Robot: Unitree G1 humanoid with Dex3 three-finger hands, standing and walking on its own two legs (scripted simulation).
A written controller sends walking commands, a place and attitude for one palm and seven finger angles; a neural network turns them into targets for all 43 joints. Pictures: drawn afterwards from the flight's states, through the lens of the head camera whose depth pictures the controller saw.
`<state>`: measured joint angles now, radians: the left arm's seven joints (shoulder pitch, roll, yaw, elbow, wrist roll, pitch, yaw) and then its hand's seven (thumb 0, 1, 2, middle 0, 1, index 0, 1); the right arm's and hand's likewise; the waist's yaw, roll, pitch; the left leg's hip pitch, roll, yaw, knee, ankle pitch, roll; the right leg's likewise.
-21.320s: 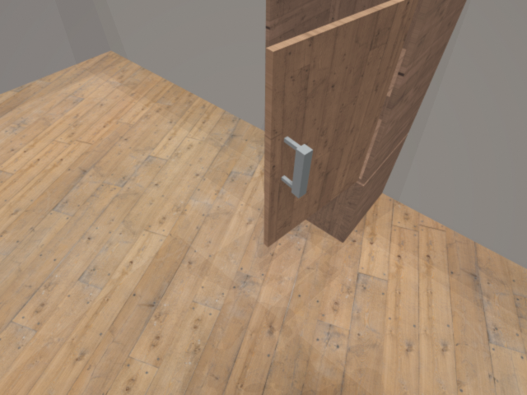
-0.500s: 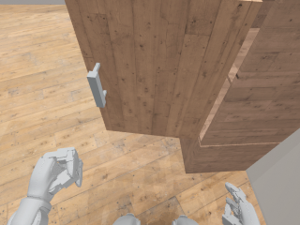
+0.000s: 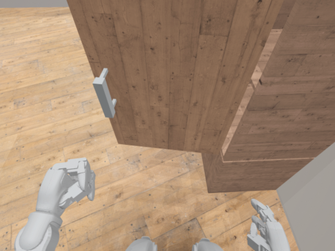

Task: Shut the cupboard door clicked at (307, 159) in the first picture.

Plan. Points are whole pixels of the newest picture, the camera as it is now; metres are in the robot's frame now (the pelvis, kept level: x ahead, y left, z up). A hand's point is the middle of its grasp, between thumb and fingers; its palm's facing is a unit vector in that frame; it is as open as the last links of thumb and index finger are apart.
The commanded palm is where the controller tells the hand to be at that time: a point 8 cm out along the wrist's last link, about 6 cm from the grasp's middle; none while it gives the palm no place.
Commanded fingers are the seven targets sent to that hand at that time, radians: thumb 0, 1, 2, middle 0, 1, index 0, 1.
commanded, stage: bring the fist close to the handle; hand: left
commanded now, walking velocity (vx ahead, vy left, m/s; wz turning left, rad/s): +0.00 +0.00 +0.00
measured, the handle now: (107, 93) +0.52 +0.21 +0.06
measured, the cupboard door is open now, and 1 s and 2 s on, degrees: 80 80 74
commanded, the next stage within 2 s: push the door shut along its arc in 1.24 s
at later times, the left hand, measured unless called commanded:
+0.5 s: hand (100, 145) +0.34 +0.18 +0.07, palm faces -0.08 -1.00 -0.03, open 3.1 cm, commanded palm +0.33 +0.24 +0.07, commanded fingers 0.00 0.90 0.90 -1.30 -1.50 -1.30 -1.50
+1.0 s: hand (114, 116) +0.42 +0.17 +0.07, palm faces -0.08 -1.00 -0.02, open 3.1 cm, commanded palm +0.39 +0.23 +0.07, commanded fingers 0.00 0.90 0.90 -1.30 -1.50 -1.30 -1.50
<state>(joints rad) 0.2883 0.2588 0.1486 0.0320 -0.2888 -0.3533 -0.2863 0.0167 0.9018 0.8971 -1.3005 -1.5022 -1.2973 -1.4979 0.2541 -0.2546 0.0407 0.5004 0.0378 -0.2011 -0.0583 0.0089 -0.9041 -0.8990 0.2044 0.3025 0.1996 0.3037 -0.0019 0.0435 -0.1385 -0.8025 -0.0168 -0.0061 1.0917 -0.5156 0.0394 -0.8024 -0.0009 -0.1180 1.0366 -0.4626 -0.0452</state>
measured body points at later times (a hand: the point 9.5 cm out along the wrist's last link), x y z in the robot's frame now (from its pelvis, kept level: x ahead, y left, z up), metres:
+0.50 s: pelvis +0.01 +0.00 +0.01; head +0.07 +0.00 +0.45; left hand +0.34 +0.24 +0.07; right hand +0.14 -0.26 -0.09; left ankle +0.01 +0.09 -0.66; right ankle +0.03 -0.10 -0.66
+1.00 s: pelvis +0.01 +0.00 +0.01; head +0.09 +0.00 +0.45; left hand +0.42 +0.22 +0.07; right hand +0.08 -0.26 -0.11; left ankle +0.01 +0.09 -0.66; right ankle +0.03 -0.10 -0.66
